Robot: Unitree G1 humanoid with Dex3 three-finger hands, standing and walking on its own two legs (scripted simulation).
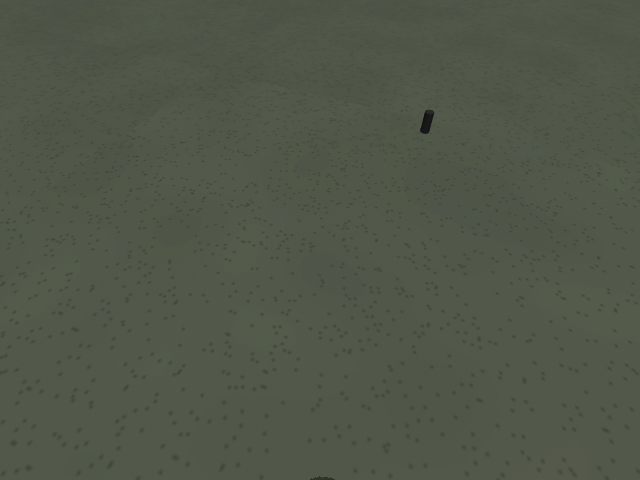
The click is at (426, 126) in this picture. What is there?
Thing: slim round
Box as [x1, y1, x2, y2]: [420, 110, 433, 133]
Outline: 432,110 425,111 420,130 421,132 428,132 433,115
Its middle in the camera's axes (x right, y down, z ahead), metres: +0.65 -0.69 +2.25
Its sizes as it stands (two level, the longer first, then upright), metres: 0.052 0.052 0.126
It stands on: the floor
